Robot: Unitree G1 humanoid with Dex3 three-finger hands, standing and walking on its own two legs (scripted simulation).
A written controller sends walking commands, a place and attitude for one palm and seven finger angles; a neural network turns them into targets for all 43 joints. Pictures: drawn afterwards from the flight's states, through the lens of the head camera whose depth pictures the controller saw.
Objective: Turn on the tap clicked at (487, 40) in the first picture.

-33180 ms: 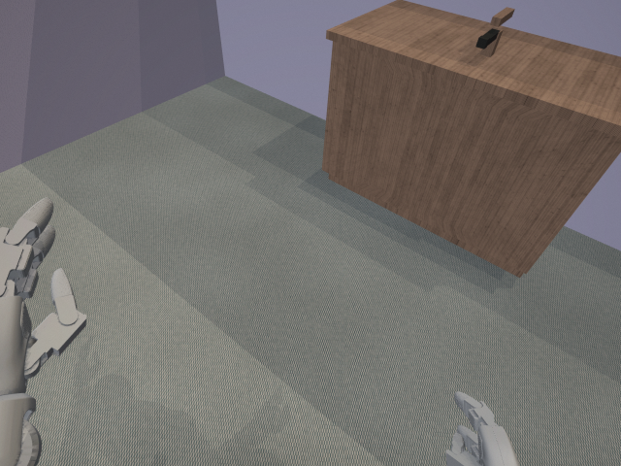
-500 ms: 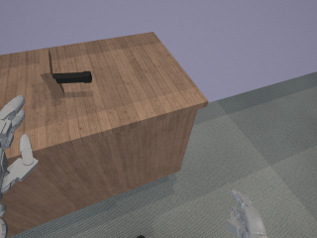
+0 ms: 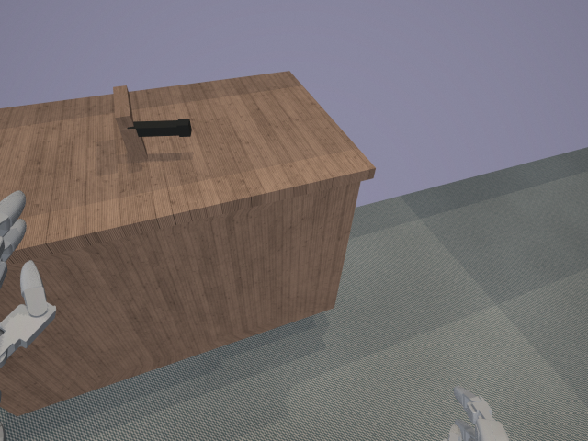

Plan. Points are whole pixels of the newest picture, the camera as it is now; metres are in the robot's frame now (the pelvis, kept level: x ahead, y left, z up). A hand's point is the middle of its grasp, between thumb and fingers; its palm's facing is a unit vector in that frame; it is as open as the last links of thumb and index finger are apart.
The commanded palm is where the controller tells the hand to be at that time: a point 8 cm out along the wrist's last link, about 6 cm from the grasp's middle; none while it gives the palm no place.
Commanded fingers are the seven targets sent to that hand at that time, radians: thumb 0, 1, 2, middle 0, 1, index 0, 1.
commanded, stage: stop stepping back and stand still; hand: left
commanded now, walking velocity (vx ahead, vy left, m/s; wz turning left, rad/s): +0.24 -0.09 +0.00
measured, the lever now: (184, 127) +0.72 +0.25 +0.06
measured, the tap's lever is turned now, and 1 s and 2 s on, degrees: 75 75 75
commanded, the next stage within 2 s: stand and check the lever's angle in 1.62 s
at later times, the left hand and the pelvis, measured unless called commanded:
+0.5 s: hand (35, 333) +0.18 +0.23 +0.18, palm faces +0.40 -0.83 -0.39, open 7.5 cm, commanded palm +0.11 +0.27 +0.18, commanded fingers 0.00 0.90 0.90 -0.20 -0.30 -0.20 -0.30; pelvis -0.04 -0.01 +0.01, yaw +0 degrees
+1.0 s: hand (73, 323) +0.20 +0.22 +0.16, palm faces +0.40 -0.83 -0.39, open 7.4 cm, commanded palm +0.15 +0.25 +0.18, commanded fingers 0.00 0.90 0.90 -0.20 -0.30 -0.20 -0.30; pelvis -0.01 -0.03 +0.01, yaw +0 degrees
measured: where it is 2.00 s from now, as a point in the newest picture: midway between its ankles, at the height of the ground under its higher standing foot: outside the picture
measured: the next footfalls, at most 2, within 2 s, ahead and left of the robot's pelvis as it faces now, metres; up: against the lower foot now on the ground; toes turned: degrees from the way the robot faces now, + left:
left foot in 0.32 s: +0.04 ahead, +0.09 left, +0.00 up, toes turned +1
right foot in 0.60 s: +0.02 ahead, -0.15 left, +0.00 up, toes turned -3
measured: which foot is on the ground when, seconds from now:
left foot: down 0.00-0.08, up 0.10-0.30, down 0.32-1.00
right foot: down 0.00-0.32, up 0.34-0.58, down 0.60-1.00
